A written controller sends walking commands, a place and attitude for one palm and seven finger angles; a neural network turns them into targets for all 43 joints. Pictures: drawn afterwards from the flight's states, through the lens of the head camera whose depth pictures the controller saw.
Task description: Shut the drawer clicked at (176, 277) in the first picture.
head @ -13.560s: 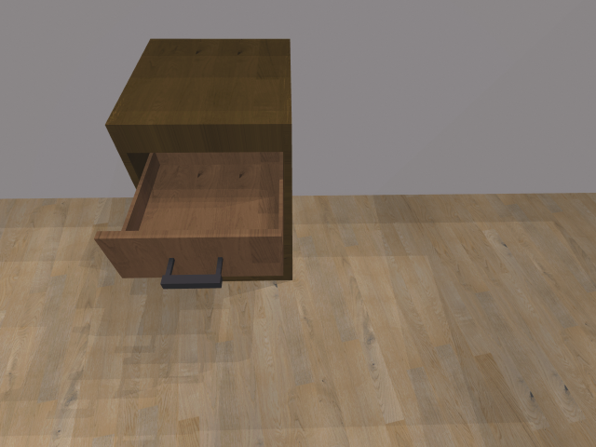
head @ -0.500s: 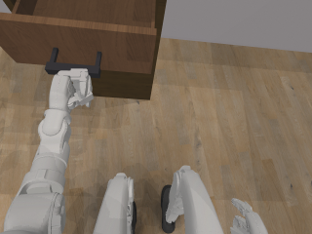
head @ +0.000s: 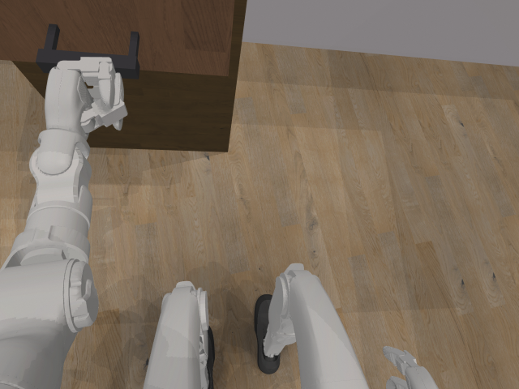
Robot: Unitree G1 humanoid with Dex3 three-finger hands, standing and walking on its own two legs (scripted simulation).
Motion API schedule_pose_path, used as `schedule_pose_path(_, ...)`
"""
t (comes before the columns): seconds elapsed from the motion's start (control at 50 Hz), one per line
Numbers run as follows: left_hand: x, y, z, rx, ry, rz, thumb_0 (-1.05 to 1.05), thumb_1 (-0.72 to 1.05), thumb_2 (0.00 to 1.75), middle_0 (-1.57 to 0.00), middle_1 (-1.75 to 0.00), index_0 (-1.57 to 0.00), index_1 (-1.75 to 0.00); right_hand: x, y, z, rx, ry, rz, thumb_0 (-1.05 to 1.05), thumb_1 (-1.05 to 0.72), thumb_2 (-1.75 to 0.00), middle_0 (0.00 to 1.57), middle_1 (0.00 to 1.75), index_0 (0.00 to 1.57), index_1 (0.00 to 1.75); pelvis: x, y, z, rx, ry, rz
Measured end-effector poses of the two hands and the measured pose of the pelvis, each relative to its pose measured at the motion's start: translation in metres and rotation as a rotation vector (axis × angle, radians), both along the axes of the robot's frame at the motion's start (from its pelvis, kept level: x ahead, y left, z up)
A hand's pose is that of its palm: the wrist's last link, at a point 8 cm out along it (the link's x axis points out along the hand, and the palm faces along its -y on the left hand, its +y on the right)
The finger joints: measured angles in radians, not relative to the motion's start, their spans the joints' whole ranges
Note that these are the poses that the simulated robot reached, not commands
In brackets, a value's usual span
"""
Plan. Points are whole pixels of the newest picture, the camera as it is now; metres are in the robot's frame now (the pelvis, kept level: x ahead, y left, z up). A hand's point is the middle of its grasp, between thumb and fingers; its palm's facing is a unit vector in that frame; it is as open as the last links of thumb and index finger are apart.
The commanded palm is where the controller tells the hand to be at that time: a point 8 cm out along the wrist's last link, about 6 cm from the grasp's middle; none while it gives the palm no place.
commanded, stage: push the drawer shut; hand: left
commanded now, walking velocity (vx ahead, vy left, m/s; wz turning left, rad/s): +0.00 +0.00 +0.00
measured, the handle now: (92, 50) +0.59 +0.21 +0.01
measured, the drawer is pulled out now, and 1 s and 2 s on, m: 0.08 0.00 0.00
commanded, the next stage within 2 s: pull the fist back off the drawer in 0.96 s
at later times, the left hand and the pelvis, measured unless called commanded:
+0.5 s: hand (124, 61) +0.58 +0.17 +0.00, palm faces -0.04 -1.00 -0.06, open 3.1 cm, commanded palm +0.58 +0.17 +0.01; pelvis +0.00 +0.01 -0.02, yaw -2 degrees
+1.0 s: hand (116, 50) +0.60 +0.18 +0.01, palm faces -0.02 -1.00 -0.08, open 3.2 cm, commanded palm +0.64 +0.14 +0.01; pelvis -0.02 +0.00 -0.02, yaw -2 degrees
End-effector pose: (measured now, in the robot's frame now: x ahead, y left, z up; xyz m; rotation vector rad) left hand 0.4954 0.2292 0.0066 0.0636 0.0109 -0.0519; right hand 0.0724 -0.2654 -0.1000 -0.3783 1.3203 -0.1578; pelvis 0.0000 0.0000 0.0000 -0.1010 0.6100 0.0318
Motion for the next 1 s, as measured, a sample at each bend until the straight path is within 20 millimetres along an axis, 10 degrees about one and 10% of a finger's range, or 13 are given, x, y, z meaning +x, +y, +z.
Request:
schedule_pose_path(0.52, 0.07, -0.003, 0.0, -0.006, -0.015, 0.013, 0.02, 0.75, 0.91, -1.4, -1.6, -1.4, -1.6, -0.066, 0.008, 0.002, -0.032, 0.185, -0.094, 0.0, -0.9, -0.89, 0.2, 0.3, 0.2, 0.3, -0.004, 0.006, -0.015, -0.033, 0.052, -0.015)
schedule_pose_path(1.0, 0.082, 0.009, 0.003, 0.017, 0.003, 0.035, 0.02, 0.55, 0.94, -1.4, -1.6, -1.4, -1.6, -0.095, 0.006, 0.008, -0.075, 0.234, -0.089, 0.0, -0.9, -0.89, 0.2, 0.3, 0.2, 0.3, -0.02, 0.002, -0.025, -0.055, 0.057, 0.001)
